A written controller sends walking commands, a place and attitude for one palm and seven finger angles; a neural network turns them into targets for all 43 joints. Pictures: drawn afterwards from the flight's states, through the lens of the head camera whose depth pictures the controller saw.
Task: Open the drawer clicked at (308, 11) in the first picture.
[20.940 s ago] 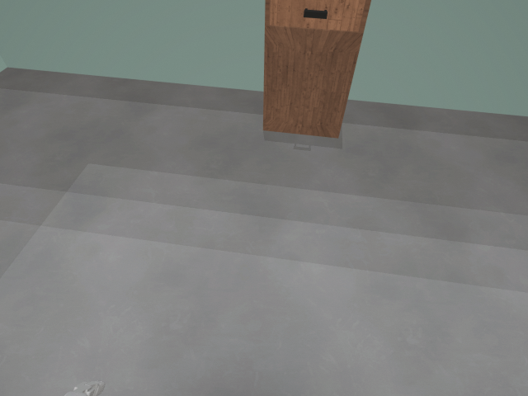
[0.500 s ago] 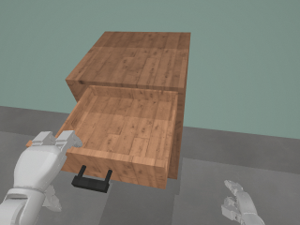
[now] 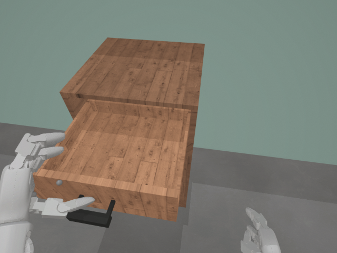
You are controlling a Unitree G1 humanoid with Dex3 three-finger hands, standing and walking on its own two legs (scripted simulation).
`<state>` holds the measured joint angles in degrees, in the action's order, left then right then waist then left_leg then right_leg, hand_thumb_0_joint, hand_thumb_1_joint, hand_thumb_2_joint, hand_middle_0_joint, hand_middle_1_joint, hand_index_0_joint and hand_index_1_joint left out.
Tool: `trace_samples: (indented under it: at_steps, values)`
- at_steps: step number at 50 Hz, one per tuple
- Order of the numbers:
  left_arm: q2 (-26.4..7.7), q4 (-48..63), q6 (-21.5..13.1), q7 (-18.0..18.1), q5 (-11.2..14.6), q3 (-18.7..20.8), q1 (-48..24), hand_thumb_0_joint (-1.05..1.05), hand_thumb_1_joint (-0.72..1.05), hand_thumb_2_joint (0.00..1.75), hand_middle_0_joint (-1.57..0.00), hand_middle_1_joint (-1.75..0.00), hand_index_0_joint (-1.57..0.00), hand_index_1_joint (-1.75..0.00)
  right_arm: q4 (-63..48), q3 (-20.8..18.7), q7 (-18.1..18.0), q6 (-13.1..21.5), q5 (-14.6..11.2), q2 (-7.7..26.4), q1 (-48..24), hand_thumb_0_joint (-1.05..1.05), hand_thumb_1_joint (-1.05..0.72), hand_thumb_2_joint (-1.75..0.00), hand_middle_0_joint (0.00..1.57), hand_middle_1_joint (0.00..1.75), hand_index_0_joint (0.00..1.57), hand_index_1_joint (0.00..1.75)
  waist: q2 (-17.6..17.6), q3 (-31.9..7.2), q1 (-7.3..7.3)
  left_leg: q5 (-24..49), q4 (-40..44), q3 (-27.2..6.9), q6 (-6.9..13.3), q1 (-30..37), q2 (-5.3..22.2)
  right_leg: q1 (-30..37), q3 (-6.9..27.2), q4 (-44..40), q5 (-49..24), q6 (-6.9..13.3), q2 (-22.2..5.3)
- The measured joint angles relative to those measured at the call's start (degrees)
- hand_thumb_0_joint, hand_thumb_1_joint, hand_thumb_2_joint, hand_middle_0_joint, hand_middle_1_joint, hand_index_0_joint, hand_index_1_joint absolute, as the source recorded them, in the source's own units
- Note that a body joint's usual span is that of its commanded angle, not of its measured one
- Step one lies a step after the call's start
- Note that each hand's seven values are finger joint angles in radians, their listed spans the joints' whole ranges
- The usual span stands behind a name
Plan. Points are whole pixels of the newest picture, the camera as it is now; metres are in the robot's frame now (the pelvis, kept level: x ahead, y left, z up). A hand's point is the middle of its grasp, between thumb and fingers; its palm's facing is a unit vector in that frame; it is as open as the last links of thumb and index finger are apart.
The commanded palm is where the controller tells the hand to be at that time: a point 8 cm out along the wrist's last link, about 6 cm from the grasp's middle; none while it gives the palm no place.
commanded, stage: draw the hand back to the body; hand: left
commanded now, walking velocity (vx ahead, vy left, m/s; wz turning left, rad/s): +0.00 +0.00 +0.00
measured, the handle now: (92, 209) +0.22 +0.23 -0.06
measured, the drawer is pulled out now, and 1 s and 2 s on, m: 0.30 0.30 0.30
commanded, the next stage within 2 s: step back with the hand held close in 0.66 s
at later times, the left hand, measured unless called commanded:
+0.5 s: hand (47, 180) +0.19 +0.24 +0.16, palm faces +0.41 -0.80 -0.43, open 8.3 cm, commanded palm +0.14 +0.28 +0.18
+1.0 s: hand (47, 183) +0.18 +0.24 +0.16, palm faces +0.32 -0.80 -0.51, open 7.4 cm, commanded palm +0.11 +0.29 +0.18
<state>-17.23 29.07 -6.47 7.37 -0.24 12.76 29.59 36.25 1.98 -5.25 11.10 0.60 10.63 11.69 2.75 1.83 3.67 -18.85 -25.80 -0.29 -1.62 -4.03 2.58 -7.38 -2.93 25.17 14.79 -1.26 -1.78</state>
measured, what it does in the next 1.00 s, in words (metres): stands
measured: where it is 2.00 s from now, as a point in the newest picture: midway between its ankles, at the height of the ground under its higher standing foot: outside the picture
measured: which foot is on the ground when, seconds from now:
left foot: down 0.00-1.00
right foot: down 0.00-1.00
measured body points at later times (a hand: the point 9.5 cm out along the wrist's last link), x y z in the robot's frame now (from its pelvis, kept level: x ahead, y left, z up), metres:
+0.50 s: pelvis +0.01 +0.00 +0.00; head +0.01 -0.02 +0.45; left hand +0.16 +0.28 +0.18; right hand +0.22 -0.21 -0.08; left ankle -0.05 +0.13 -0.74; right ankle -0.01 -0.13 -0.74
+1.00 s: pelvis -0.02 +0.01 +0.00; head +0.02 -0.01 +0.45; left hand +0.16 +0.28 +0.19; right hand +0.18 -0.23 -0.09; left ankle -0.05 +0.13 -0.74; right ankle -0.01 -0.13 -0.74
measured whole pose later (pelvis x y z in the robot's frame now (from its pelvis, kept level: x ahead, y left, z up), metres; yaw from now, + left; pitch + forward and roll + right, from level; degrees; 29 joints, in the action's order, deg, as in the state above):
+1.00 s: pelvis -0.02 +0.01 +0.00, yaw +0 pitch +2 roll +0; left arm -20.5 32.4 -10.9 6.3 1.2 20.3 34.4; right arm 32.1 -0.1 -4.7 3.6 -0.4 12.6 8.2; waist 2.6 2.3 0.3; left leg -17.1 -27.0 -0.2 -1.0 -11.6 1.5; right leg -14.9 -2.7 26.2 13.0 -1.8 -2.8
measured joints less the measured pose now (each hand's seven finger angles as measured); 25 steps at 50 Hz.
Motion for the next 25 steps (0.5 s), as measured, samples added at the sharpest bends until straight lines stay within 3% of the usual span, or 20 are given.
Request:
trace_samples:
  at_steps: [7, 25]
  values:
    - [-0.9, 0.4, -0.5, -0.7, 0.9, 1.9, 1.5, 0.00, 0.04, 0.53, -0.27, -0.85, -0.27, -0.85, 0.2, -1.2, 0.6, 0.1, -0.3, 0.6, -1.1, 0.01, -0.90, -0.90, 0.20, 0.30, 0.20, 0.30, 0.6, -0.5, -0.26, -0.1, 0.4, 0.1, -0.1, -0.6, 0.2, -0.6, 0.0, -0.5, 0.0, 0.0, 0.2]
    - [-0.7, -0.2, 0.8, -0.7, 1.6, 3.8, 1.4, 0.01, 0.66, 0.80, -0.22, -0.45, -0.23, -0.45, -0.5, -1.6, 0.3, -1.5, -0.8, 0.8, -2.7, 0.01, -0.90, -0.90, 0.20, 0.30, 0.20, 0.30, 1.3, -1.3, 0.69, 0.1, 0.7, -0.3, 0.0, -0.9, 0.0, -0.8, -0.4, -0.6, 0.2, -0.1, -0.1]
